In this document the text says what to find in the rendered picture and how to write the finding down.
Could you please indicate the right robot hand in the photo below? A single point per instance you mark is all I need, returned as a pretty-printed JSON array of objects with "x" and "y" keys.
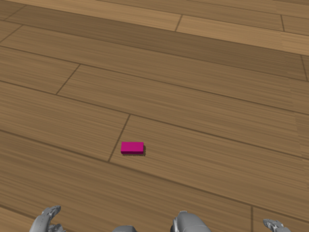
[{"x": 275, "y": 226}]

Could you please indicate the small box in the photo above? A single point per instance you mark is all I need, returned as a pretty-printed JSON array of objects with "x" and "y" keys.
[{"x": 132, "y": 148}]

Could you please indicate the left robot hand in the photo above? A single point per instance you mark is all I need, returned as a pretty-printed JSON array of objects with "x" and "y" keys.
[{"x": 42, "y": 222}]

